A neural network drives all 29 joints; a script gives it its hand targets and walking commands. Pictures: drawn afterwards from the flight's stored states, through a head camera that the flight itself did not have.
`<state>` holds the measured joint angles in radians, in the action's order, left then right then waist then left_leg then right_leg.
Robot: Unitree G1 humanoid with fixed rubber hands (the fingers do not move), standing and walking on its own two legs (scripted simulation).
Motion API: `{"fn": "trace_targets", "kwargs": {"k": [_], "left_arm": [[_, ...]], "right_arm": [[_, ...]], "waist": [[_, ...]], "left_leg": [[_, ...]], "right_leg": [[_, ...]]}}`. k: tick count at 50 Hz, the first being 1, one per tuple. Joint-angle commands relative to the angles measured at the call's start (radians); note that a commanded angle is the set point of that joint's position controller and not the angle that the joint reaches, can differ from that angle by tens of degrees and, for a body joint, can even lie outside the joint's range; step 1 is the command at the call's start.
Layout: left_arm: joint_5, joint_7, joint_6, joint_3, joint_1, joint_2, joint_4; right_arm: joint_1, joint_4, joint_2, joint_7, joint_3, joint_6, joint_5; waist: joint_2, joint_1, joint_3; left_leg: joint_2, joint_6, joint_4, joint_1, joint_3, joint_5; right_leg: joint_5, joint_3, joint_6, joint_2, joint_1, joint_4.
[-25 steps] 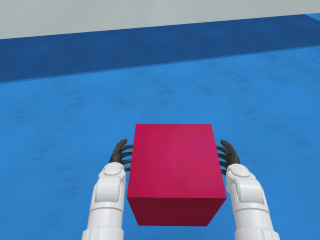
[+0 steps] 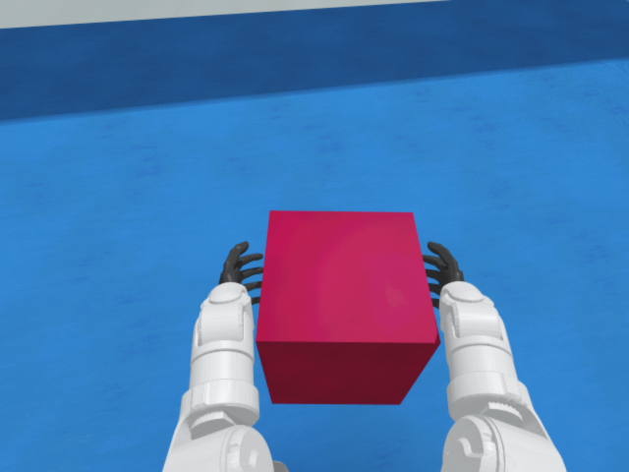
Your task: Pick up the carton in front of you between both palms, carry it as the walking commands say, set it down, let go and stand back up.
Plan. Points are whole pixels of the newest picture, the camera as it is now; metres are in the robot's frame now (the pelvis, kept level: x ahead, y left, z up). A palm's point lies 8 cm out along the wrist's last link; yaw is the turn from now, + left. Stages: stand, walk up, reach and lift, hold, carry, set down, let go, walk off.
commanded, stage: set down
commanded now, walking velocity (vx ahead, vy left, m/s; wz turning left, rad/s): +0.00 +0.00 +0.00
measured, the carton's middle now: (338, 313) +0.35 +0.01 -0.06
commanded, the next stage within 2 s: none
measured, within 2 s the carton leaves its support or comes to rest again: neither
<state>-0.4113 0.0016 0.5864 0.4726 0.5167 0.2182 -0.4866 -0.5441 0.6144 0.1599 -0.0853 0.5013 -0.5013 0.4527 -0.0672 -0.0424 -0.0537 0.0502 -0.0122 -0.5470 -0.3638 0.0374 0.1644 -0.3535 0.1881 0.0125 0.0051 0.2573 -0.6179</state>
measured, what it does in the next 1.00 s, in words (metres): lowers itself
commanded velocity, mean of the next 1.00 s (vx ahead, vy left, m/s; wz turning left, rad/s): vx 0.00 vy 0.00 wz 0.00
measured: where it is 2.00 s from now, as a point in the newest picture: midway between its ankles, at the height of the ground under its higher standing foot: outside the picture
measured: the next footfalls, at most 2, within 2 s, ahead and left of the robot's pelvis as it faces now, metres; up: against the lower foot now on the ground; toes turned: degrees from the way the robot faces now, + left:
none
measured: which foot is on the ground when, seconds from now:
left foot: down 0.00-1.00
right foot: down 0.00-1.00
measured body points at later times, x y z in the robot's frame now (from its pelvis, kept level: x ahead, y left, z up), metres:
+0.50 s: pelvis -0.03 -0.04 -0.11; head +0.19 +0.00 +0.28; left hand +0.37 +0.17 -0.20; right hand +0.42 -0.13 -0.19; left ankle +0.08 +0.11 -0.73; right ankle +0.00 -0.17 -0.73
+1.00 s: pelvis -0.05 -0.03 -0.23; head +0.23 +0.02 +0.11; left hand +0.39 +0.20 -0.35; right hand +0.46 -0.09 -0.34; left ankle +0.08 +0.11 -0.73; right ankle +0.00 -0.17 -0.73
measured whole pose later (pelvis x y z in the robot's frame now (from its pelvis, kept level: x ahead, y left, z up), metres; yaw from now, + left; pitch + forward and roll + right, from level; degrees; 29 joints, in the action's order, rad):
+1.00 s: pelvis -0.05 -0.03 -0.23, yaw -3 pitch +48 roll -4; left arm -0.22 0.05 0.26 0.51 0.90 0.03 -0.57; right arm -1.04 0.80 -0.02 0.08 0.33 -0.21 0.15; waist -0.08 -0.11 0.16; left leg 0.07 0.08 -1.55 -2.03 0.15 0.36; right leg -0.59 0.10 -0.08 0.17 1.90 -1.64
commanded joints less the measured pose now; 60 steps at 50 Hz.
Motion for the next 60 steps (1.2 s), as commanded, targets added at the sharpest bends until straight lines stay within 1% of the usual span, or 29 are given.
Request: {"fn": "trace_targets", "kwargs": {"k": [1, 3, 5, 8, 9, 11, 13, 15, 17, 18, 20, 22, 25, 29, 33, 36, 42, 48, 53, 60], "left_arm": [[0.106, -0.152, -0.085, -0.293, 0.43, 0.657, -0.105], [0.096, -0.146, -0.15, -0.296, 0.431, 0.617, -0.1], [0.106, -0.144, -0.221, -0.332, 0.445, 0.621, -0.095], [0.136, -0.152, -0.326, -0.415, 0.498, 0.667, -0.093], [0.15, -0.156, -0.355, -0.448, 0.518, 0.698, -0.091], [0.177, -0.167, -0.398, -0.524, 0.568, 0.756, -0.067], [0.207, -0.181, -0.42, -0.597, 0.613, 0.795, -0.03], [0.236, -0.195, -0.419, -0.654, 0.628, 0.808, 0.008], [0.259, -0.206, -0.405, -0.687, 0.624, 0.802, 0.029], [0.265, -0.212, -0.395, -0.692, 0.62, 0.793, 0.03], [0.267, -0.227, -0.373, -0.682, 0.617, 0.78, 0.017], [0.259, -0.242, -0.349, -0.65, 0.624, 0.761, -0.011], [0.246, -0.258, -0.322, -0.596, 0.648, 0.74, -0.061], [0.239, -0.255, -0.317, -0.539, 0.688, 0.724, -0.115], [0.238, -0.235, -0.331, -0.504, 0.728, 0.709, -0.146], [0.242, -0.216, -0.341, -0.493, 0.761, 0.698, -0.152], [0.265, -0.181, -0.351, -0.502, 0.855, 0.672, -0.127], [0.291, -0.158, -0.344, -0.508, 0.961, 0.643, -0.096], [0.299, -0.153, -0.331, -0.487, 1.051, 0.614, -0.097], [0.289, -0.159, -0.321, -0.415, 1.16, 0.551, -0.13]], "right_arm": [[-0.481, 0.104, 0.645, -0.153, -0.27, 0.086, -0.094], [-0.468, 0.105, 0.625, -0.136, -0.263, 0.141, -0.093], [-0.47, 0.1, 0.639, -0.124, -0.297, 0.203, -0.118], [-0.515, 0.09, 0.709, -0.114, -0.393, 0.296, -0.176], [-0.532, 0.082, 0.738, -0.11, -0.44, 0.322, -0.196], [-0.577, 0.048, 0.797, -0.103, -0.543, 0.36, -0.242], [-0.62, 0.003, 0.859, -0.097, -0.647, 0.379, -0.292], [-0.64, -0.043, 0.901, -0.089, -0.731, 0.377, -0.338], [-0.642, -0.07, 0.92, -0.08, -0.783, 0.362, -0.369], [-0.639, -0.068, 0.926, -0.078, -0.793, 0.35, -0.378], [-0.641, -0.052, 0.934, -0.078, -0.788, 0.325, -0.379], [-0.656, -0.022, 0.933, -0.081, -0.763, 0.299, -0.37], [-0.689, 0.026, 0.913, -0.082, -0.713, 0.277, -0.351], [-0.737, 0.08, 0.874, -0.074, -0.644, 0.282, -0.328], [-0.785, 0.119, 0.83, -0.059, -0.597, 0.305, -0.315], [-0.825, 0.137, 0.803, -0.049, -0.584, 0.319, -0.319], [-0.928, 0.145, 0.763, -0.037, -0.603, 0.332, -0.354], [-1.036, 0.154, 0.729, -0.033, -0.619, 0.323, -0.391], [-1.118, 0.194, 0.696, -0.033, -0.596, 0.308, -0.4], [-1.216, 0.279, 0.637, -0.025, -0.538, 0.297, -0.395]], "waist": [[0.07, -0.009, 0.184], [0.069, -0.008, 0.249], [0.072, -0.005, 0.34], [0.074, 0.0, 0.512], [0.07, 0.002, 0.592], [0.054, -0.007, 0.771], [0.038, -0.022, 0.959], [0.031, -0.039, 1.113], [0.025, -0.057, 1.189], [0.02, -0.066, 1.195], [0.01, -0.083, 1.163], [0.001, -0.095, 1.105], [-0.004, -0.101, 1.045], [0.002, -0.095, 1.038], [0.014, -0.091, 1.069], [0.021, -0.095, 1.106], [0.027, -0.115, 1.195], [0.03, -0.137, 1.255], [0.03, -0.149, 1.256], [0.021, -0.169, 1.207]], "left_leg": [[0.023, 0.038, 0.023, 0.271, 0.059, 0.114], [0.036, 0.043, -0.043, 0.204, 0.032, 0.015], [0.045, 0.043, -0.115, 0.15, 0.012, -0.083], [0.053, 0.038, -0.221, 0.085, 0.001, -0.194], [0.054, 0.039, -0.258, 0.075, -0.003, -0.23], [0.056, 0.037, -0.34, 0.055, -0.013, -0.307], [0.061, 0.033, -0.416, 0.025, -0.027, -0.379], [0.068, 0.033, -0.474, -0.02, -0.042, -0.419], [0.074, 0.034, -0.516, -0.096, -0.058, -0.412], [0.075, 0.035, -0.531, -0.145, -0.065, -0.386], [0.077, 0.038, -0.551, -0.267, -0.082, -0.296], [0.077, 0.036, -0.569, -0.373, -0.092, -0.21], [0.074, 0.034, -0.601, -0.477, -0.098, -0.145], [0.074, 0.041, -0.656, -0.555, -0.095, -0.138], [0.077, 0.054, -0.715, -0.616, -0.095, -0.147], [0.078, 0.063, -0.759, -0.647, -0.097, -0.149], [0.079, 0.076, -0.851, -0.682, -0.105, -0.139], [0.079, 0.084, -0.935, -0.7, -0.113, -0.112], [0.078, 0.086, -0.997, -0.746, -0.119, -0.074], [0.069, 0.086, -1.08, -0.859, -0.134, -0.023]], "right_leg": [[-0.03, -0.122, 0.033, 0.11, 0.439, 0.072], [0.013, -0.13, 0.022, 0.122, 0.498, 0.033], [0.04, -0.143, 0.012, 0.134, 0.559, -0.015], [0.073, -0.156, -0.004, 0.151, 0.658, -0.095], [0.089, -0.16, -0.011, 0.157, 0.687, -0.122], [0.132, -0.17, -0.03, 0.166, 0.741, -0.181], [0.201, -0.176, -0.047, 0.172, 0.771, -0.241], [0.254, -0.179, -0.061, 0.176, 0.792, -0.296], [0.275, -0.175, -0.072, 0.178, 0.821, -0.341], [0.265, -0.173, -0.076, 0.179, 0.837, -0.358], [0.217, -0.168, -0.078, 0.179, 0.858, -0.381], [0.157, -0.167, -0.078, 0.178, 0.898, -0.4], [0.099, -0.176, -0.075, 0.178, 0.979, -0.434], [0.075, -0.193, -0.069, 0.185, 1.094, -0.496], [0.06, -0.211, -0.066, 0.195, 1.198, -0.569], [0.042, -0.223, -0.064, 0.205, 1.265, -0.626], [-0.004, -0.245, -0.061, 0.223, 1.37, -0.742], [-0.054, -0.266, -0.059, 0.235, 1.458, -0.845], [-0.093, -0.276, -0.054, 0.239, 1.527, -0.919], [-0.137, -0.28, -0.046, 0.241, 1.602, -1.004]]}}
